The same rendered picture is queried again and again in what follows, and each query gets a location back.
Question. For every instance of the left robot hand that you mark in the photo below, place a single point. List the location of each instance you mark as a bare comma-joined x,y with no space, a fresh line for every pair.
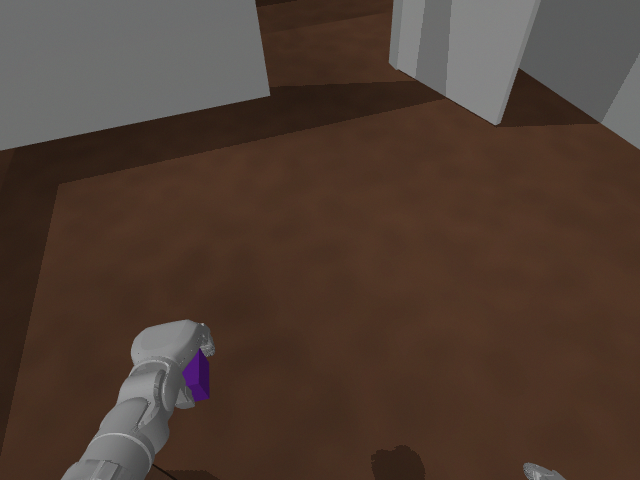
178,341

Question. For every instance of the right robot hand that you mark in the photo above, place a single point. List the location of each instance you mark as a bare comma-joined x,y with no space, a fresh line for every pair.
536,472

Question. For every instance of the left robot arm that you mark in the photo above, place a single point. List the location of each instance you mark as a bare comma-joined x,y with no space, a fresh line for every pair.
136,429

